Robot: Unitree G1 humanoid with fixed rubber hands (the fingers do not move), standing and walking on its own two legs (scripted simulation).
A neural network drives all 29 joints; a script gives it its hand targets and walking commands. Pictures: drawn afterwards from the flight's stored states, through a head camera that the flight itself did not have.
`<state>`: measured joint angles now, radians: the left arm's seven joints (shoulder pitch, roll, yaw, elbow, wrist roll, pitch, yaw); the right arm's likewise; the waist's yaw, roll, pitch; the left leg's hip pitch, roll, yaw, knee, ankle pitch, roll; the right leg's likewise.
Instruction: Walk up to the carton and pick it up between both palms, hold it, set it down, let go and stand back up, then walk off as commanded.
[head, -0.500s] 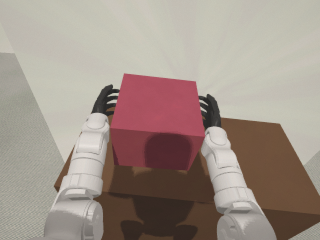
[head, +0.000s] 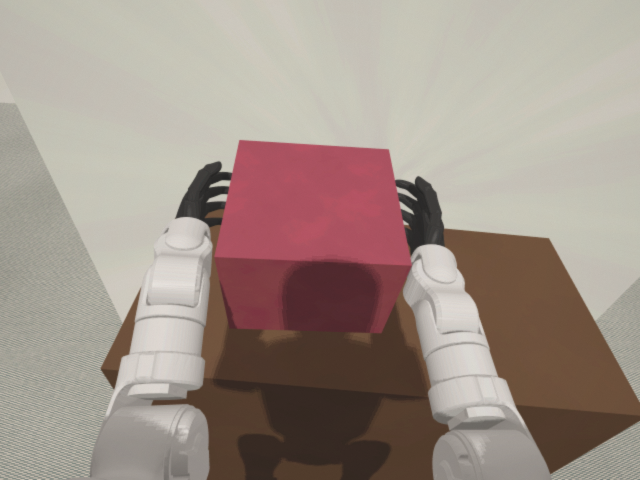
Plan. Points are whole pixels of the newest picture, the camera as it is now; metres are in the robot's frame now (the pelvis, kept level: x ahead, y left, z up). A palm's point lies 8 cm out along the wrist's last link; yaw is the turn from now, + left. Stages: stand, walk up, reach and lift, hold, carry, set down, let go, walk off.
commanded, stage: reach and lift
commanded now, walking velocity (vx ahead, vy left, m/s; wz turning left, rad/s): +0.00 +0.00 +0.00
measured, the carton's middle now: (310, 237) +0.37 +0.02 +0.13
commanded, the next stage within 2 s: hold in 0.66 s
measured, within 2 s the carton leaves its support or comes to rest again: neither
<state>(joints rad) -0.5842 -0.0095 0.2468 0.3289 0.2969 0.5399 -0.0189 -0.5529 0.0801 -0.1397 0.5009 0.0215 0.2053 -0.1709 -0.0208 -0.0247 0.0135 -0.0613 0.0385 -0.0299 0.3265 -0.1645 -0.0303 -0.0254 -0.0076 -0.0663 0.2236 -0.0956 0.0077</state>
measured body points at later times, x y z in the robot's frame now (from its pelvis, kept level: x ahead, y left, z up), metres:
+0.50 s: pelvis +0.00 +0.00 +0.00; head -0.04 +0.02 +0.45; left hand +0.37 +0.17 +0.17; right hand +0.37 -0.12 +0.17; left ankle +0.02 +0.13 -0.75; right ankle +0.02 -0.12 -0.75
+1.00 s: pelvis -0.01 +0.00 +0.00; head -0.05 +0.02 +0.45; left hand +0.35 +0.18 +0.18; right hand +0.36 -0.12 +0.18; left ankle +0.02 +0.13 -0.75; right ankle +0.02 -0.12 -0.75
